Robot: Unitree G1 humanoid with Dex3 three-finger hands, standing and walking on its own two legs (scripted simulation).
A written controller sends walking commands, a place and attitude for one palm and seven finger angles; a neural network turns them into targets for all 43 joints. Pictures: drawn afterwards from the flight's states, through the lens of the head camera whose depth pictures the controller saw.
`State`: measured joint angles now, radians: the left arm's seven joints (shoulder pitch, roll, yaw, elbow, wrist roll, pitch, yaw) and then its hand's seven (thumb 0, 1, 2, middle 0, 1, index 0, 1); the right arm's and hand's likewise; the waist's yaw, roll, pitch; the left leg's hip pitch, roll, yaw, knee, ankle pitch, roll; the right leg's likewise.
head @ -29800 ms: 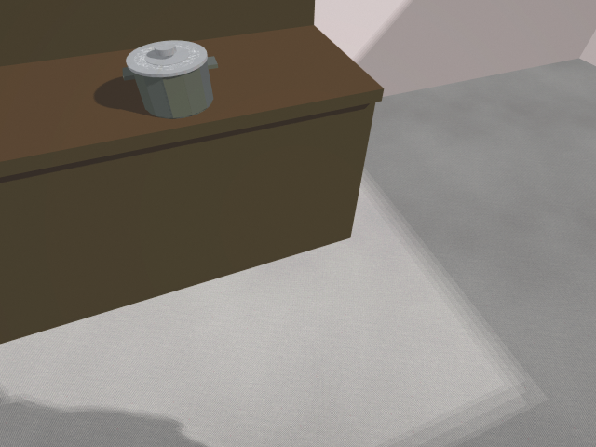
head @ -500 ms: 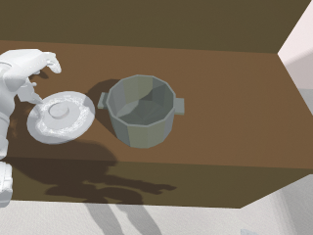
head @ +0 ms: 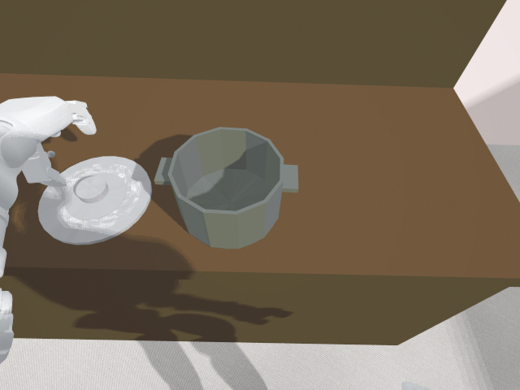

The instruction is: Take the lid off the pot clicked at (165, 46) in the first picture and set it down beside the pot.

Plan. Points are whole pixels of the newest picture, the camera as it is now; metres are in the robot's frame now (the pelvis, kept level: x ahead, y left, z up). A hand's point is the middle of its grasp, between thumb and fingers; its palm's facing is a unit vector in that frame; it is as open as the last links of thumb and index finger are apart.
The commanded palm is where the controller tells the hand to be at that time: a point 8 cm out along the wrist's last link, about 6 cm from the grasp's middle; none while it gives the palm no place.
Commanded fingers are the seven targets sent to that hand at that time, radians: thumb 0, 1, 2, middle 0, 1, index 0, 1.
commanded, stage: draw the hand back to the body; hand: left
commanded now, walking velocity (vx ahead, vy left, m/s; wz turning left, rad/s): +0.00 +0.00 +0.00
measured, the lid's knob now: (92, 189) +0.45 +0.32 +0.00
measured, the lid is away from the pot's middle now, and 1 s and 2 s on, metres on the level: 0.25 0.25 0.25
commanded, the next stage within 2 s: step back with the hand held close in 1.98 s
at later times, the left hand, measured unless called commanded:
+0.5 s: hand (76, 143) +0.39 +0.25 +0.18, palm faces +0.39 -0.86 -0.32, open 10.9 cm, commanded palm +0.33 +0.28 +0.19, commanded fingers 0.00 0.17 0.81 -0.36 -0.63 -0.36 -0.63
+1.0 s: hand (95, 185) +0.33 +0.21 +0.17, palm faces +0.44 -0.83 -0.34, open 8.6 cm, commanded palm +0.27 +0.24 +0.19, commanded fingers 0.00 0.78 0.89 -0.23 -0.36 -0.23 -0.36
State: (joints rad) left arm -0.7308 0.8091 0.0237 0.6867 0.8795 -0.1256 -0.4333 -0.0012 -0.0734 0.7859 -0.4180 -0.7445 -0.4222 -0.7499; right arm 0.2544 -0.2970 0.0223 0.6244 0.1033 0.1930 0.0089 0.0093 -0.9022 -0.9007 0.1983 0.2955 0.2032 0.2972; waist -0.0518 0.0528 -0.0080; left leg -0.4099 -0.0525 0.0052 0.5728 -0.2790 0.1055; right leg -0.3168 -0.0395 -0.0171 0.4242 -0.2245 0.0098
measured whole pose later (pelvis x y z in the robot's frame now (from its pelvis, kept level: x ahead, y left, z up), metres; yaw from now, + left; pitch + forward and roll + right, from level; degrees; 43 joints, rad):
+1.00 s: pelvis +0.03 -0.07 +0.01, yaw -3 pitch -1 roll -1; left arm 0.04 0.42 0.39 -0.03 -0.08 -0.05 0.10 0.01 0.53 0.86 -0.28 -0.46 -0.28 -0.47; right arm 0.17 -0.28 0.02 0.67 0.05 -0.02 -0.06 0.01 -0.90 -0.90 0.20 0.30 0.20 0.30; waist 0.02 0.07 0.02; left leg -0.15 0.04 0.03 0.49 -0.32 0.00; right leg -0.11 0.04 -0.02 0.41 -0.28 -0.02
